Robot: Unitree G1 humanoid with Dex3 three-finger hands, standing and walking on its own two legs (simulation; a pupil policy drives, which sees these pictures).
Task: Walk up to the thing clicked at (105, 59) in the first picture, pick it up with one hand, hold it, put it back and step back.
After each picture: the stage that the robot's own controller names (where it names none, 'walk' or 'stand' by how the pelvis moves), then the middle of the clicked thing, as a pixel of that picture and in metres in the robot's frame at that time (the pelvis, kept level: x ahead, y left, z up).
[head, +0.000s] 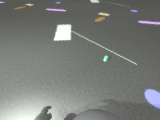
stand; (105, 58) +1.23 -0.31 -0.72
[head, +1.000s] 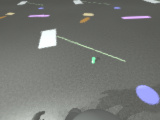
walk; (93, 60) +1.12 +0.05 -0.69
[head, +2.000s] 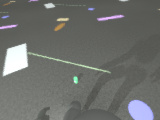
walk; (75, 80) +0.64 +0.27 -0.72
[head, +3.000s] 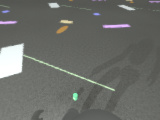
walk; (75, 96) +0.40 +0.17 -0.70
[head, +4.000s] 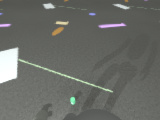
stand; (72, 100) +0.35 +0.18 -0.72
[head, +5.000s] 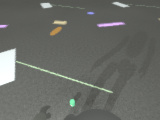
stand; (72, 102) +0.31 +0.19 -0.72
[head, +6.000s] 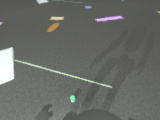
stand; (72, 98) +0.32 +0.20 -0.72
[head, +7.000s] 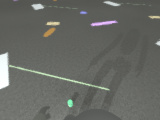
stand; (70, 103) +0.31 +0.22 -0.72
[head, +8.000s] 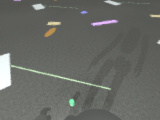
stand; (72, 102) +0.31 +0.20 -0.73
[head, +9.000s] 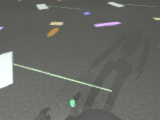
stand; (72, 103) +0.32 +0.19 -0.73
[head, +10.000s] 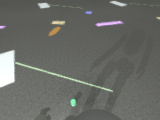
stand; (73, 102) +0.32 +0.18 -0.73
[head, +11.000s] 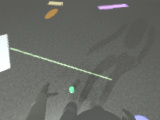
go down; (71, 89) +0.35 +0.17 -0.68
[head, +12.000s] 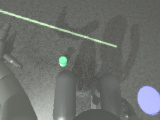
go down; (63, 61) +0.42 +0.20 -0.29
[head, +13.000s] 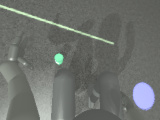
close in; (59, 59) +0.42 +0.21 -0.28
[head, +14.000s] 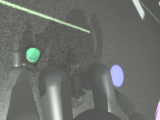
close in; (32, 55) +0.41 +0.24 -0.22
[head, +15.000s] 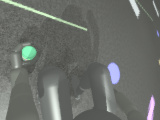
close; (28, 54) +0.41 +0.25 -0.22
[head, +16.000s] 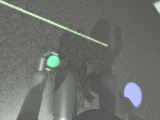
lift; (52, 62) +0.34 +0.25 -0.13
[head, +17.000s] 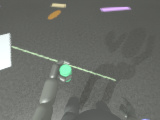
lift; (66, 73) +0.31 +0.17 +0.03
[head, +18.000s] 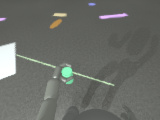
hold; (67, 75) +0.32 +0.16 +0.01
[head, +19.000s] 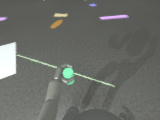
hold; (69, 76) +0.31 +0.16 +0.00
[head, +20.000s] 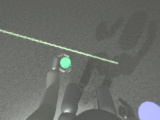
crouch; (66, 65) +0.38 +0.17 -0.06
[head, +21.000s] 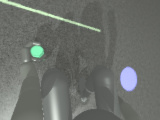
lower; (38, 54) +0.41 +0.24 -0.21
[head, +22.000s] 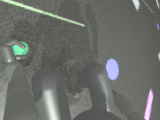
lower; (21, 51) +0.43 +0.26 -0.23
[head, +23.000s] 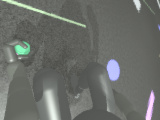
lower; (23, 51) +0.42 +0.26 -0.23
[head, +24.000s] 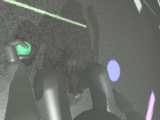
lower; (24, 51) +0.42 +0.26 -0.23
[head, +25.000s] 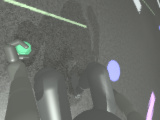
lower; (24, 51) +0.42 +0.26 -0.23
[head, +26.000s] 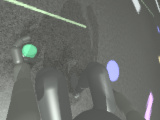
open; (28, 53) +0.42 +0.24 -0.23
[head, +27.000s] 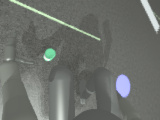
stand; (49, 55) +0.41 +0.22 -0.25
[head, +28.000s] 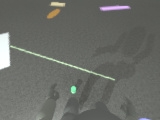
stand; (73, 89) +0.37 +0.15 -0.61
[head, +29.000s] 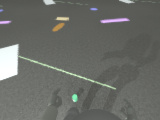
stand; (74, 98) +0.36 +0.16 -0.66
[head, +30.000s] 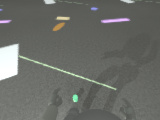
stand; (75, 98) +0.35 +0.15 -0.67
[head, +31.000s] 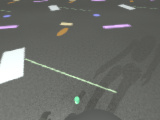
stand; (77, 100) +0.37 +0.15 -0.72
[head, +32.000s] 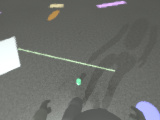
walk; (78, 81) +0.47 +0.15 -0.69
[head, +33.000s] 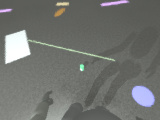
walk; (81, 67) +0.73 +0.15 -0.70
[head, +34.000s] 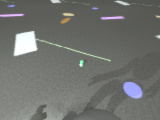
stand; (81, 63) +1.01 +0.15 -0.71
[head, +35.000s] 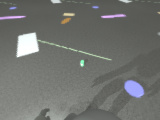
stand; (82, 63) +1.02 +0.16 -0.72
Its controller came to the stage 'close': yes
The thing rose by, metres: 0.72
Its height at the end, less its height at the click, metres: +0.00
